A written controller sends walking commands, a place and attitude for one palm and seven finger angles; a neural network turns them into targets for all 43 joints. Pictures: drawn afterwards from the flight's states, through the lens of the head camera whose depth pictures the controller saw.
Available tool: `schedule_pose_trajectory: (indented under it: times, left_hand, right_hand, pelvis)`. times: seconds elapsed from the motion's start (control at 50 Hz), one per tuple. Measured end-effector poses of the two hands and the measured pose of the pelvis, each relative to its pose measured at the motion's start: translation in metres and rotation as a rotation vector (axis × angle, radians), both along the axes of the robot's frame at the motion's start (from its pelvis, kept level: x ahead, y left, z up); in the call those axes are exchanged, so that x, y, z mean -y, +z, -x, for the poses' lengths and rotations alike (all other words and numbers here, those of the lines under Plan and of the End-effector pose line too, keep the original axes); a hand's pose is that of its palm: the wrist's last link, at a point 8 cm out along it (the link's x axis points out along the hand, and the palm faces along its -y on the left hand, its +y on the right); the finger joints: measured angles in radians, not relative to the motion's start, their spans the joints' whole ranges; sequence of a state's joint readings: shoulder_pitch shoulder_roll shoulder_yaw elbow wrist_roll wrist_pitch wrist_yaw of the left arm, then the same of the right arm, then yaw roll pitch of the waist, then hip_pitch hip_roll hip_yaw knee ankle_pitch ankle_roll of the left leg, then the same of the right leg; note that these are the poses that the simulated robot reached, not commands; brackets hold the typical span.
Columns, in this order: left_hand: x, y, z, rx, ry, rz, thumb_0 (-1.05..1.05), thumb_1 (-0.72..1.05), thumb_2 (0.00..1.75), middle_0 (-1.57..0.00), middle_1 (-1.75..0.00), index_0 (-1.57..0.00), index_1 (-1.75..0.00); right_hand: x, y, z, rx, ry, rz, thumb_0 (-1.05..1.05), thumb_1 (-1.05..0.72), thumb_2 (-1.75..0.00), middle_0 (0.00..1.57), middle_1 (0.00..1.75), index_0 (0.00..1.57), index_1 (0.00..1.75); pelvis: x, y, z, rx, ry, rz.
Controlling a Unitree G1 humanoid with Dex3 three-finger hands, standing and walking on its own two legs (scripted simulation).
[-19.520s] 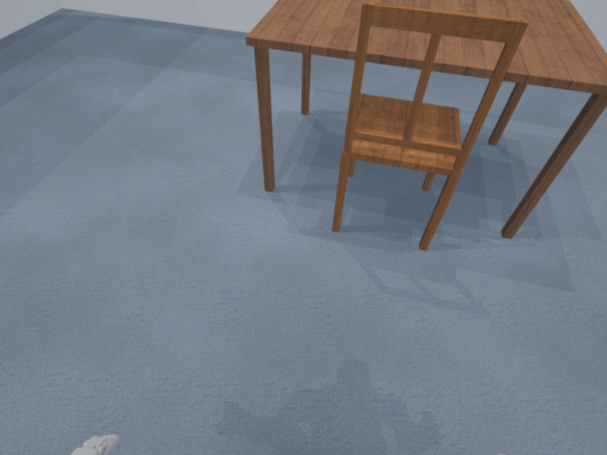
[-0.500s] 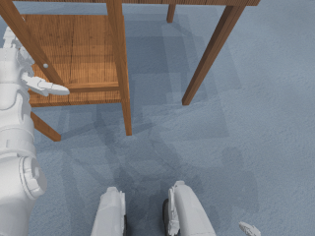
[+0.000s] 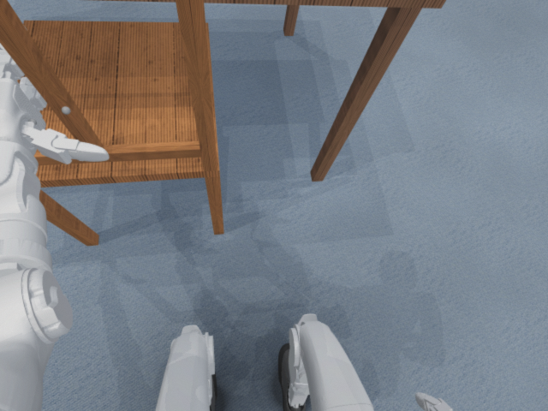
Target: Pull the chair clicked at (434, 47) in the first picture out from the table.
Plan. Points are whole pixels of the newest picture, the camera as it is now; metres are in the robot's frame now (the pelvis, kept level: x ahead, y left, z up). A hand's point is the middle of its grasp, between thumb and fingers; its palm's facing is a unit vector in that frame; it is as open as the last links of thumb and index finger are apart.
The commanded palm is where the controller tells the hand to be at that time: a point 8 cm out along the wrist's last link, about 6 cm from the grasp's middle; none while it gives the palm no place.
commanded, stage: hook a spindle and tug to test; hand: left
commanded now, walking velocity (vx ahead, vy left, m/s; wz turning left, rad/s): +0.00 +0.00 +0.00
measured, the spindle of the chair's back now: (44, 79) +0.54 +0.27 +0.06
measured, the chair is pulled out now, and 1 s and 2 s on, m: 0.00 0.01 0.06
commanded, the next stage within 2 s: step backward, pulling the chair out in 1.58 s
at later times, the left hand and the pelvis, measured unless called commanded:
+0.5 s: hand (69, 107) +0.51 +0.24 +0.05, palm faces +0.10 -0.99 -0.03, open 14.8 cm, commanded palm +0.48 +0.28 +0.05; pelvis +0.00 +0.00 +0.00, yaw +0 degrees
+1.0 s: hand (72, 109) +0.51 +0.24 +0.05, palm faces +0.10 -0.99 -0.03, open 5.5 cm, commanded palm +0.48 +0.27 +0.05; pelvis +0.01 +0.00 +0.01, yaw +1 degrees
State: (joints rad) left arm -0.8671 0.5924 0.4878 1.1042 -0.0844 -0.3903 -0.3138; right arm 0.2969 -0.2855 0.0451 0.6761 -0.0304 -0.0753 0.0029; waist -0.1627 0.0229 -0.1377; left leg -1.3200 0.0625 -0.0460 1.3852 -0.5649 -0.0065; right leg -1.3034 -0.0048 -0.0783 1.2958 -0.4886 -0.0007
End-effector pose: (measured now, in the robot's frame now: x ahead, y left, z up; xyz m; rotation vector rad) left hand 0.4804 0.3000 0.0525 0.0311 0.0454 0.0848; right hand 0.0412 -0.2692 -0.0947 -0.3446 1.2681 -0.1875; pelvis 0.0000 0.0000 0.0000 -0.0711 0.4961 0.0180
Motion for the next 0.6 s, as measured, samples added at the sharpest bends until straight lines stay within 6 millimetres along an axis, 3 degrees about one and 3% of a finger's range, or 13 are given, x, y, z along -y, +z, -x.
schedule_pose_trajectory:
  times: [0.14, 0.24, 0.46, 0.6]
  left_hand:
    - [0.0034, -0.0002, -0.0042, 0.006, -0.006, 0.003, -0.02, -0.5, 0.3, -0.07, -0.09, -0.07, -0.09]
    - [0.0066, -0.0025, -0.0075, 0.003, -0.009, 0.003, -0.02, -0.5, 0.3, -0.1, -0.18, -0.1, -0.19]
    - [0.0053, 0.0, -0.0045, 0.002, 0.013, 0.001, -0.02, -0.48, 0.31, -0.25, -0.67, -0.23, -0.67]
    - [0.0033, 0.003, -0.0014, 0.002, 0.017, -0.005, -0.01, -0.28, 0.39, -0.36, -1.04, -0.33, -1.04]
  right_hand:
    - [0.0, 0.0, -0.0074, 0.016, 0.013, 0.007, 0.0, -0.91, -0.9, 0.2, 0.3, 0.21, 0.3]
    - [-0.0016, -0.0012, -0.0077, 0.014, 0.009, 0.004, 0.0, -0.91, -0.9, 0.2, 0.3, 0.21, 0.3]
    - [-0.0074, -0.0017, -0.0005, -0.014, -0.008, -0.021, 0.0, -0.91, -0.9, 0.2, 0.3, 0.21, 0.3]
    - [-0.007, 0.0028, -0.0006, -0.017, -0.016, -0.021, 0.0, -0.91, -0.9, 0.2, 0.3, 0.21, 0.3]
  pelvis:
    - [-0.0011, -0.001, 0.0001, -0.004, 0.003, 0.001]
    - [-0.0019, -0.0018, -0.0001, -0.007, 0.002, 0.002]
    - [-0.0022, 0.0014, -0.0028, -0.002, 0.0, -0.001]
    - [-0.0028, 0.0057, -0.006, 0.005, 0.0, -0.001]
